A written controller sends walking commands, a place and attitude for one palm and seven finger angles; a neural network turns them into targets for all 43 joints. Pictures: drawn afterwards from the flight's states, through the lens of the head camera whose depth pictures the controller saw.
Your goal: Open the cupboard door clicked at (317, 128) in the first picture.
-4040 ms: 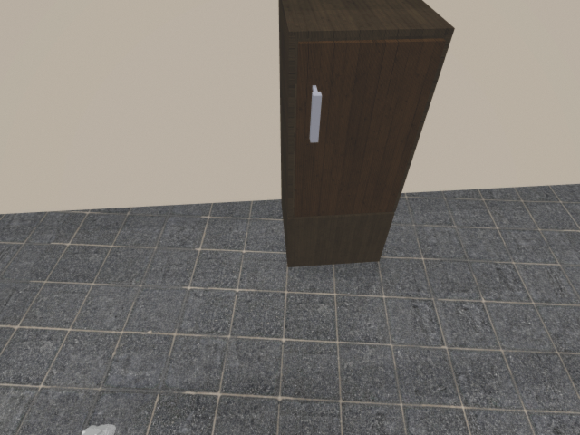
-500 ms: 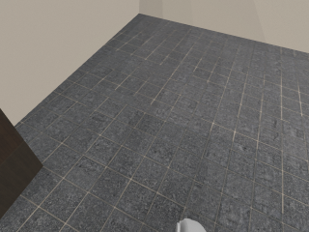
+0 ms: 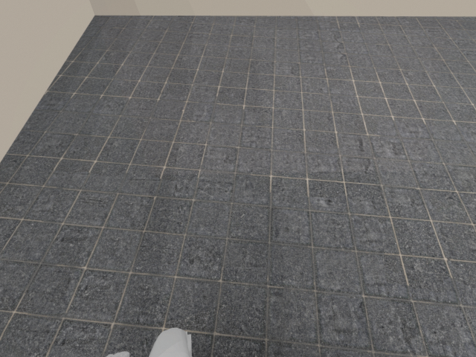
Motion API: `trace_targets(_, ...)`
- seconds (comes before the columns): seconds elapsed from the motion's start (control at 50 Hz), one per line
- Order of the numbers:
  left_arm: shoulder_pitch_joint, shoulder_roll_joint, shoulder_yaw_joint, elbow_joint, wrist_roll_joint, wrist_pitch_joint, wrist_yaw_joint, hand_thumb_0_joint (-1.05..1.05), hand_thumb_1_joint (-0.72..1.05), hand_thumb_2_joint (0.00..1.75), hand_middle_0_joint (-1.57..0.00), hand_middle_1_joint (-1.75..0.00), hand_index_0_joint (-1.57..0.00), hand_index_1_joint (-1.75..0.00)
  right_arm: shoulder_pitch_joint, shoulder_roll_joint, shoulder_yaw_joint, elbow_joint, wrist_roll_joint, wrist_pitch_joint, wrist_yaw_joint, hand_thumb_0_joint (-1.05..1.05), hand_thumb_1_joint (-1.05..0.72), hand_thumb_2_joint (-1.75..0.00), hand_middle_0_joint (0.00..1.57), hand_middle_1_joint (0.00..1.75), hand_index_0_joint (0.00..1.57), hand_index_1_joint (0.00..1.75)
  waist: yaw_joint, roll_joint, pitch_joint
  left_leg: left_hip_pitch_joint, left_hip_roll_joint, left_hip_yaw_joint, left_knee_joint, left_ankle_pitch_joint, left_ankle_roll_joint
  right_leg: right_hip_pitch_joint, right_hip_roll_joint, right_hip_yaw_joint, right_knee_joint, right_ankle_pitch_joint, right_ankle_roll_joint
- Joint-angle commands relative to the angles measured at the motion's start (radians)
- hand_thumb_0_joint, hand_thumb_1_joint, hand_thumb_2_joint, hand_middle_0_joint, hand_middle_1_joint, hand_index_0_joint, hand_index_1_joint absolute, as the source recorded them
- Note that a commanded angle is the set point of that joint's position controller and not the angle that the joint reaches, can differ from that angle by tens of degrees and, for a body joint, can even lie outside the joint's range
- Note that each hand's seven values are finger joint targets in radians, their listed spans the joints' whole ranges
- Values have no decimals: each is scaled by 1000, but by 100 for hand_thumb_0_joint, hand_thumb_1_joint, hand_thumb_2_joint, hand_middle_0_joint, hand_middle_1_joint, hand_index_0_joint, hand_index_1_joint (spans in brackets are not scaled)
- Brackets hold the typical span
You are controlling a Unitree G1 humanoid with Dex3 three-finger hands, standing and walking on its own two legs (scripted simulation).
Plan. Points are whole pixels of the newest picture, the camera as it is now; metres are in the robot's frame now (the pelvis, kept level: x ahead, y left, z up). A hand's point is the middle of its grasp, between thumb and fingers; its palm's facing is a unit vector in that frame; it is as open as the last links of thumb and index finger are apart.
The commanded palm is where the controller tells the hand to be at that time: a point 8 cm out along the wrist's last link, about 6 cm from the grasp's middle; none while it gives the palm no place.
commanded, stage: turn to face it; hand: left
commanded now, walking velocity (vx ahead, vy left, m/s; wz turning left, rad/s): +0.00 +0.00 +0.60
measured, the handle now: out of the picture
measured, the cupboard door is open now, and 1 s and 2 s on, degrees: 0 0 0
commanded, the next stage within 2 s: none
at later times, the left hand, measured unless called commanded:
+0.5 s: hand out of the picture +0.11 +0.26 -0.17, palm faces +0.18 -0.97 -0.19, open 7.4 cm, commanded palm none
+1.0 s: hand out of the picture +0.07 +0.22 -0.14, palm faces +0.44 -0.86 -0.27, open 7.4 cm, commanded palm none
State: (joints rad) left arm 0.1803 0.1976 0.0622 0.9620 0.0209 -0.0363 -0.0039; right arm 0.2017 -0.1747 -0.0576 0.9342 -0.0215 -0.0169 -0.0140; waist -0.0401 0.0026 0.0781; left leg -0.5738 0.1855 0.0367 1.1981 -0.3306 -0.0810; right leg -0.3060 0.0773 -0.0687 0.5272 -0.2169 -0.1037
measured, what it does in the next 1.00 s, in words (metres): steps on the spot, turning left: left foot, then right foot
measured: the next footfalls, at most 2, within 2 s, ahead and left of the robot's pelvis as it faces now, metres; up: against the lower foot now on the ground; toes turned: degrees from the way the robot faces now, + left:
left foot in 0.24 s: +0.19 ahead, +0.16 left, +0.00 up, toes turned +7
right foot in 0.76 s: +0.15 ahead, -0.09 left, +0.00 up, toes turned +16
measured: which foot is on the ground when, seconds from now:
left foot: up 0.00-0.22, down 0.24-0.76, up 0.78-1.00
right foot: down 0.00-0.26, up 0.28-0.74, down 0.76-1.00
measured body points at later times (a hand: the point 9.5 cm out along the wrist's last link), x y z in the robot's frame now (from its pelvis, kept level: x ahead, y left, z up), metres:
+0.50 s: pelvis +0.09 +0.07 +0.01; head +0.11 +0.09 +0.46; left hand +0.10 +0.31 -0.15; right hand +0.18 -0.17 -0.13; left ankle +0.15 +0.15 -0.73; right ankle +0.08 -0.09 -0.67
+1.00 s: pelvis +0.08 +0.01 +0.01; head +0.11 -0.01 +0.46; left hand +0.05 +0.26 -0.12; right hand +0.24 -0.22 -0.14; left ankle +0.03 +0.15 -0.65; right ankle +0.11 -0.10 -0.73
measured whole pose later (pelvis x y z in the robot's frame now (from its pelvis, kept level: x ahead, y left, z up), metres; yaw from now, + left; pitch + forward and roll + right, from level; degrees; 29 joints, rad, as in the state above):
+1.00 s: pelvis +0.08 +0.01 +0.01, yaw +27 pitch -1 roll +2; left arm 0.21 0.17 0.03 0.90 0.03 0.01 0.02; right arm 0.23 -0.26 -0.11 0.93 -0.02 0.08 0.03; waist -0.04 0.02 0.06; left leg -0.52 0.03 0.02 1.07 -0.37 -0.08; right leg -0.17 -0.11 -0.16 0.49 -0.30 0.00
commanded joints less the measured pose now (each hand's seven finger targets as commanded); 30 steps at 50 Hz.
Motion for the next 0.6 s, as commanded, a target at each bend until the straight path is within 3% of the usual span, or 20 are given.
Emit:
trace_targets(0.0,51,129,30,-49,-1,-27,7,0,90,90,-20,-30,-20,-30,107,-67,-3,-20,-8,11,3,0,-90,-90,20,30,20,30,-1,-117,-112,17,-29,1,-93,96,-5,27,-243,203,-221,383,-73)
trace_targets(0.04,71,113,19,-35,2,-28,14,0,90,90,-20,-30,-20,-30,66,-62,4,-24,-2,8,6,0,-90,-90,20,30,20,30,4,-116,-111,39,-37,1,-184,104,2,48,-251,191,-205,442,-73)
trace_targets(0.12,104,101,-2,2,-1,-23,25,0,90,90,-20,-30,-20,-30,-26,-42,22,-12,10,-2,12,0,-90,-90,20,30,20,30,45,-107,-93,164,-92,23,-450,100,22,114,-271,164,-195,470,-51)
trace_targets(0.14,110,103,-3,15,0,-19,27,0,90,90,-20,-30,-20,-30,-36,-38,22,-7,13,-5,12,0,-90,-90,20,30,20,30,52,-108,-78,204,-101,21,-505,113,29,113,-281,153,-188,444,-42)
trace_targets(0.18,117,104,-2,25,-6,-9,35,0,90,90,-20,-30,-20,-30,-1,-57,21,15,6,-10,12,0,-90,-90,20,30,20,30,41,-91,-74,320,-121,22,-669,231,39,123,-265,113,-120,381,5)
trace_targets(0.2,146,97,-2,30,-8,-2,38,0,90,90,-20,-30,-20,-30,32,-93,15,27,3,-14,13,0,-90,-90,20,30,20,30,38,-21,-98,397,-98,-16,-720,400,56,112,-244,91,-28,325,38)
trace_targets(0.22,186,78,-2,30,-11,6,40,0,90,90,-20,-30,-20,-30,66,-157,2,27,-3,-15,13,0,-90,-90,20,30,20,30,39,114,-141,503,30,-152,-724,644,115,21,-188,32,95,130,85)
trace_targets(0.24,216,51,-10,22,-16,14,41,0,90,90,-20,-30,-20,-30,84,-211,-7,23,-1,-4,10,0,-90,-90,20,30,20,30,48,275,-146,547,166,-305,-766,805,207,-77,-119,-32,244,-257,132)
trace_targets(0.26,187,67,-9,19,-13,21,46,0,90,90,-20,-30,-20,-30,109,-206,-7,36,-2,3,-2,0,-90,-90,20,30,20,30,19,323,-177,528,195,-410,-857,751,259,-107,-94,14,420,-431,150)
trace_targets(0.28,132,86,3,9,-9,31,44,0,90,90,-20,-30,-20,-30,95,-204,-8,33,-2,11,-7,0,-90,-90,20,30,20,30,15,255,-126,438,184,-415,-891,586,277,-133,-118,56,509,-409,145)
trace_targets(0.32,82,82,16,-4,-4,32,31,0,90,90,-20,-30,-20,-30,38,-176,-9,8,-3,16,-5,0,-90,-90,20,30,20,30,30,134,-87,368,118,-356,-904,397,270,-171,-145,71,556,-311,144)
trace_targets(0.34,82,77,18,-5,-4,32,25,0,90,90,-20,-30,-20,-30,20,-174,-11,-1,-2,14,-5,0,-90,-90,20,30,20,30,41,103,-97,368,95,-322,-908,371,257,-177,-148,66,550,-268,149)
trace_targets(0.42,79,62,29,-23,-3,48,25,0,90,90,-20,-30,-20,-30,41,-180,-30,-17,-1,16,-2,0,-90,-90,20,30,20,30,27,110,-150,369,49,-320,-928,250,247,-165,-143,63,498,-210,162)
trace_targets(0.54,18,73,35,-69,-3,56,26,0,90,90,-20,-30,-20,-30,71,-207,-52,-27,-4,30,3,0,-90,-90,20,30,20,30,4,133,-149,369,27,-409,-929,149,253,-167,-122,70,394,-219,169)
trace_targets(0.58,18,73,34,-83,-9,60,28,0,90,90,-20,-30,-20,-30,69,-221,-59,-33,-6,36,4,0,-90,-90,20,30,20,30,8,156,-157,354,24,-445,-929,125,255,-132,-109,75,340,-232,165)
